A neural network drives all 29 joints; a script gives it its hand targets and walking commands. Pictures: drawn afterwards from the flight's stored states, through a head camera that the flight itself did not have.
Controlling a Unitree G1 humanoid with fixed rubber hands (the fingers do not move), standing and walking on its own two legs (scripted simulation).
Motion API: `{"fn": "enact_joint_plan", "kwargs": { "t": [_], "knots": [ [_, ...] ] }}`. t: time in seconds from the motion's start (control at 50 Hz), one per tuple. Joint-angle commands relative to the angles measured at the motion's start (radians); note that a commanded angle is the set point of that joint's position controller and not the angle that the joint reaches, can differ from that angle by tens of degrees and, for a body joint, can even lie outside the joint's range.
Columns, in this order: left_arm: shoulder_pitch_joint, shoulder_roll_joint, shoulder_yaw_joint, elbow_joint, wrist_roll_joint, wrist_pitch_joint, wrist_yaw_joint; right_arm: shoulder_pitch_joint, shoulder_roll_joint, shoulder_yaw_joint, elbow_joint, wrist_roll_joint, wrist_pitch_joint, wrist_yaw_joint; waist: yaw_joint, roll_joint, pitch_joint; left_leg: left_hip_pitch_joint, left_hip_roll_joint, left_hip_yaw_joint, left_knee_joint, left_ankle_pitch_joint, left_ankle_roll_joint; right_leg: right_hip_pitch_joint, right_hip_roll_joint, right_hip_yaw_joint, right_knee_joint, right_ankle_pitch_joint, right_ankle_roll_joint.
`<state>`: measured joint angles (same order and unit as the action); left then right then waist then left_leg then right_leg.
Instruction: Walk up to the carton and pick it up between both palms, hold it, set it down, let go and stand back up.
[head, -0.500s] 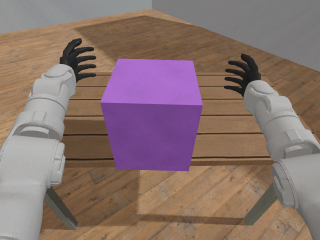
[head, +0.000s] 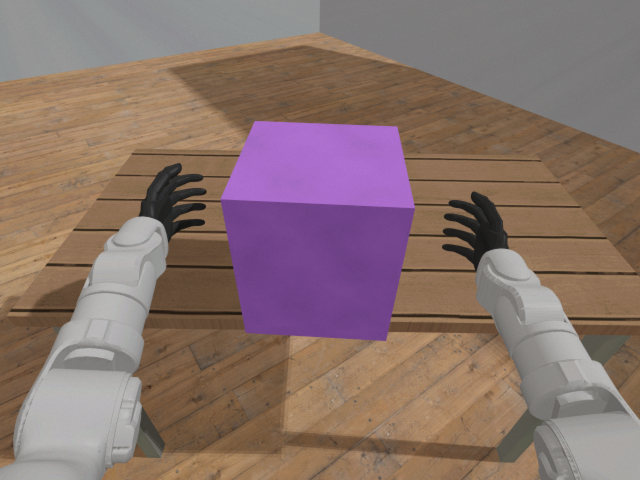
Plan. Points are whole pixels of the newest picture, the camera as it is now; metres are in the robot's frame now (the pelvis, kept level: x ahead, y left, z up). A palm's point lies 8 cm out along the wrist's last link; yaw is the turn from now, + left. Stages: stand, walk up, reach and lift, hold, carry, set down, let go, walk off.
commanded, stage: set down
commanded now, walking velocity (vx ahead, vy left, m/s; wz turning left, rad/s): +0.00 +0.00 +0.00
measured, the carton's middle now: (320, 231) +0.50 +0.03 +0.07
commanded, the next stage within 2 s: let go in 1.98 s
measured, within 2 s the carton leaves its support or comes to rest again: neither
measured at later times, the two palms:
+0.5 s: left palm (153, 287) +0.34 +0.24 +0.10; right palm (503, 313) +0.31 -0.20 +0.10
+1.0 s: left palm (147, 365) +0.27 +0.25 +0.03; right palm (493, 372) +0.27 -0.19 +0.03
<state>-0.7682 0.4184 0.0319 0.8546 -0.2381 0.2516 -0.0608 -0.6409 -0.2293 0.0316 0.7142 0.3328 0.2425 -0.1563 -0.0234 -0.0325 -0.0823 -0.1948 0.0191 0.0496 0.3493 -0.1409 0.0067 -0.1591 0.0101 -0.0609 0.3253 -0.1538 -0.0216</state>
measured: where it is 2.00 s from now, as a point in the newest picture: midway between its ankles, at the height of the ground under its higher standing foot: outside the picture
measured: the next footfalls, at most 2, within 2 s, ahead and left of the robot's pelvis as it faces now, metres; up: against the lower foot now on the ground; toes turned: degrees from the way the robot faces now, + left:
none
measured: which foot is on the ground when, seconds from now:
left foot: down 0.00-1.00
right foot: down 0.00-1.00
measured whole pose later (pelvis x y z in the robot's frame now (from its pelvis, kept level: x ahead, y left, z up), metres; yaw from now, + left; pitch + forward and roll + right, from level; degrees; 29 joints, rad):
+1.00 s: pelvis +0.02 +0.01 +0.00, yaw -1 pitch -2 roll +0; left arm 0.02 0.29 0.06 0.25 -0.18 0.19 -0.06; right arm 0.08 -0.16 -0.01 0.18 0.18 0.15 -0.08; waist 0.04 0.00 -0.01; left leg -0.13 0.02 0.07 0.35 -0.18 0.01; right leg -0.10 0.01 -0.04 0.32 -0.18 -0.02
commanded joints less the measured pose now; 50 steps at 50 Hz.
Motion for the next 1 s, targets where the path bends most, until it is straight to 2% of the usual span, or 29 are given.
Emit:
{"fn": "enact_joint_plan", "kwargs": {
  "t": [0.0, 0.06, 0.08, 0.16, 0.18, 0.2, 0.22, 0.24, 0.26, 0.32, 0.34, 0.38, 0.4, 0.44, 0.52, 0.54, 0.56, 0.6, 0.66, 0.7, 0.74, 0.78, 0.8, 0.82, 0.84, 0.88, 0.9, 0.94, 0.98],
  "knots": [
    [-0.209, 0.087, 0.035, -0.207, 0.004, 0.003, 0.011, -0.275, -0.096, -0.016, -0.224, 0.014, -0.034, 0.008, 0.009, 0.067, -0.248, 0.195, -0.014, -0.016, -0.024, 0.115, -0.03, 0.013, 0.008, 0.025, -0.069, -0.002, 0.004],
    [-0.138, 0.1, 0.058, -0.25, 0.031, 0.024, -0.004, -0.172, -0.104, -0.029, -0.226, 0.002, -0.015, 0.007, -0.01, 0.058, -0.162, 0.153, -0.025, -0.001, -0.033, 0.094, -0.02, 0.034, 0.014, 0.036, -0.07, 0.017, 0.013],
    [-0.15, 0.094, 0.059, -0.353, 0.025, 0.012, -0.008, -0.152, -0.103, -0.047, -0.263, 0.0, -0.029, 0.004, -0.006, 0.079, -0.211, 0.176, -0.024, -0.005, -0.022, 0.163, -0.038, 0.047, 0.011, 0.056, -0.06, 0.06, 0.012],
    [-0.137, 0.107, 0.085, -0.456, 0.037, 0.028, 0.0, -0.131, -0.112, -0.066, -0.373, -0.015, -0.044, 0.016, 0.011, 0.097, -0.253, 0.21, -0.028, -0.017, -0.008, 0.225, -0.049, 0.03, 0.013, 0.05, -0.054, 0.069, 0.009],
    [0.1, 0.048, 0.099, -0.431, 0.083, 0.042, 0.0, 0.074, -0.12, -0.038, -0.305, -0.009, -0.059, 0.021, 0.016, 0.081, -0.178, 0.264, -0.014, -0.018, -0.005, 0.276, -0.057, 0.064, 0.005, 0.049, -0.067, 0.111, 0.001],
    [-0.112, 0.085, 0.108, -0.523, 0.05, 0.047, -0.004, -0.124, -0.133, -0.07, -0.409, -0.009, -0.055, 0.019, 0.01, 0.077, -0.255, 0.196, -0.032, -0.011, 0.003, 0.248, -0.055, 0.068, 0.018, 0.047, -0.07, 0.08, 0.004],
    [0.013, 0.067, 0.113, -0.497, 0.061, 0.064, 0.001, -0.002, -0.111, -0.044, -0.398, -0.005, -0.054, 0.023, 0.016, 0.055, -0.21, 0.223, -0.024, -0.019, -0.005, 0.255, -0.043, 0.075, 0.011, 0.043, -0.066, 0.106, 0.008],
    [-0.015, 0.085, 0.116, -0.576, 0.044, 0.073, 0.002, -0.085, -0.151, -0.053, -0.533, -0.011, -0.065, 0.021, 0.017, 0.047, -0.279, 0.236, -0.026, -0.007, 0.001, 0.287, -0.044, 0.07, 0.02, 0.042, -0.065, 0.134, 0.016],
    [0.1, 0.048, 0.122, -0.556, 0.063, 0.097, 0.003, 0.072, -0.143, -0.035, -0.451, 0.008, -0.055, 0.024, 0.021, 0.042, -0.216, 0.252, -0.021, -0.022, 0.001, 0.325, -0.047, 0.09, 0.014, 0.054, -0.067, 0.171, 0.006],
    [0.191, 0.035, 0.141, -0.576, 0.099, 0.11, -0.024, 0.177, -0.118, -0.043, -0.422, -0.017, -0.056, 0.016, 0.007, 0.026, -0.085, 0.227, -0.019, -0.008, -0.014, 0.264, -0.036, 0.089, -0.001, 0.067, -0.079, 0.136, 0.007],
    [0.13, 0.065, 0.135, -0.705, 0.067, 0.094, -0.015, 0.133, -0.134, -0.047, -0.554, 0.01, -0.068, 0.019, 0.019, 0.044, -0.175, 0.223, -0.021, -0.014, -0.007, 0.273, -0.037, 0.106, 0.0, 0.076, -0.067, 0.14, 0.013],
    [0.266, 0.001, 0.122, -0.772, 0.061, 0.083, -0.007, 0.199, -0.111, -0.036, -0.618, 0.011, -0.092, 0.035, 0.026, 0.067, -0.215, 0.272, -0.004, -0.044, -0.005, 0.363, -0.058, 0.108, 0.014, 0.057, -0.058, 0.182, 0.007],
    [0.286, -0.006, 0.132, -0.775, 0.076, 0.077, -0.013, 0.221, -0.071, -0.061, -0.594, -0.018, -0.091, 0.039, -0.001, 0.079, -0.114, 0.235, -0.018, -0.026, -0.003, 0.357, -0.06, 0.071, 0.015, 0.065, -0.069, 0.15, 0.008],
    [0.409, 0.002, 0.132, -0.712, 0.102, 0.071, -0.023, 0.322, -0.068, -0.032, -0.599, -0.023, -0.087, 0.042, 0.015, 0.031, -0.026, 0.236, -0.012, -0.028, -0.035, 0.26, -0.04, 0.077, 0.01, 0.059, -0.083, 0.109, 0.013],
    [0.424, 0.011, 0.157, -0.814, 0.103, 0.026, -0.018, 0.398, -0.074, -0.076, -0.644, -0.045, -0.109, 0.041, 0.043, 0.103, -0.085, 0.259, -0.001, -0.033, -0.019, 0.296, -0.051, 0.087, -0.003, 0.089, -0.072, 0.131, 0.006],
    [0.441, 0.034, 0.152, -0.826, 0.094, 0.011, -0.015, 0.424, -0.084, -0.094, -0.649, -0.065, -0.116, 0.042, 0.019, 0.101, -0.09, 0.247, -0.008, -0.027, -0.024, 0.256, -0.051, 0.071, -0.001, 0.079, -0.079, 0.088, 0.008],
    [0.455, 0.005, 0.123, -0.893, 0.07, -0.009, -0.005, 0.406, -0.068, -0.051, -0.725, -0.05, -0.134, 0.046, 0.055, 0.113, -0.11, 0.241, -0.007, -0.028, -0.015, 0.264, -0.052, 0.086, -0.002, 0.082, -0.071, 0.084, 0.003],
    [0.445, 0.031, 0.133, -0.814, 0.048, -0.026, -0.008, 0.397, -0.062, -0.071, -0.724, -0.071, -0.128, 0.051, 0.042, 0.039, -0.084, 0.194, -0.011, -0.025, -0.019, 0.197, -0.028, 0.046, -0.004, 0.07, -0.07, 0.07, 0.003],
    [0.478, -0.016, 0.09, -0.742, 0.05, -0.061, -0.007, 0.47, 0.003, -0.088, -0.65, -0.098, -0.104, 0.059, 0.048, 0.04, 0.035, 0.113, 0.002, -0.033, -0.052, 0.02, -0.007, 0.01, -0.019, 0.081, -0.077, -0.097, -0.009],
    [0.501, 0.008, 0.09, -0.738, 0.043, -0.091, -0.004, 0.48, 0.001, -0.091, -0.701, -0.12, -0.113, 0.067, 0.036, 0.064, -0.024, 0.144, -0.005, -0.027, -0.032, 0.065, -0.017, 0.001, -0.019, 0.095, -0.07, -0.08, -0.01],
    [0.531, -0.018, 0.087, -0.715, 0.046, -0.109, -0.003, 0.549, -0.013, -0.086, -0.604, -0.148, -0.116, 0.061, 0.053, 0.067, 0.005, 0.153, -0.009, -0.029, -0.048, 0.102, -0.031, -0.007, -0.017, 0.086, -0.079, -0.052, -0.016],
    [0.55, -0.006, 0.086, -0.749, 0.054, -0.116, 0.003, 0.503, -0.018, -0.094, -0.669, -0.12, -0.135, 0.062, 0.049, 0.103, -0.058, 0.173, -0.01, -0.034, -0.023, 0.166, -0.046, 0.013, -0.018, 0.097, -0.08, -0.01, -0.023],
    [0.562, -0.025, 0.075, -0.693, 0.052, -0.092, 0.001, 0.531, -0.005, -0.071, -0.602, -0.129, -0.115, 0.067, 0.056, 0.095, -0.015, 0.169, -0.002, -0.037, -0.038, 0.127, -0.045, 0.004, -0.017, 0.094, -0.086, -0.059, -0.021],
    [0.593, -0.014, 0.078, -0.785, 0.052, -0.092, 0.006, 0.547, -0.007, -0.069, -0.696, -0.125, -0.123, 0.071, 0.059, 0.076, -0.046, 0.196, -0.001, -0.043, -0.031, 0.162, -0.049, 0.018, -0.009, 0.082, -0.091, -0.03, -0.016],
    [0.562, -0.005, 0.065, -0.731, 0.047, -0.094, 0.004, 0.523, 0.003, -0.077, -0.672, -0.139, -0.115, 0.071, 0.04, 0.056, -0.01, 0.143, -0.006, -0.035, -0.028, 0.099, -0.027, 0.001, -0.006, 0.086, -0.089, -0.052, -0.024],
    [0.629, -0.013, 0.07, -0.766, 0.048, -0.101, 0.01, 0.556, 0.001, -0.075, -0.712, -0.154, -0.125, 0.064, 0.065, 0.041, -0.077, 0.153, -0.007, -0.029, -0.027, 0.117, -0.025, 0.03, -0.013, 0.076, -0.067, 0.015, -0.01],
    [0.631, -0.013, 0.069, -0.715, 0.057, -0.099, 0.005, 0.592, -0.014, -0.087, -0.643, -0.181, -0.115, 0.065, 0.038, 0.021, -0.023, 0.132, -0.013, -0.036, -0.031, 0.129, -0.022, 0.001, -0.01, 0.075, -0.078, -0.008, -0.012],
    [0.636, -0.024, 0.052, -0.713, 0.05, -0.078, 0.005, 0.588, -0.002, -0.05, -0.662, -0.16, -0.112, 0.073, 0.07, 0.027, -0.038, 0.145, -0.003, -0.025, -0.024, 0.129, -0.028, 0.018, -0.015, 0.086, -0.084, -0.03, -0.024],
    [0.664, -0.022, 0.066, -0.727, 0.081, -0.081, 0.0, 0.619, 0.011, -0.077, -0.632, -0.164, -0.11, 0.083, 0.046, 0.071, 0.004, 0.147, 0.001, -0.04, -0.014, 0.134, -0.034, -0.005, -0.018, 0.089, -0.088, -0.033, -0.021]
  ]
}}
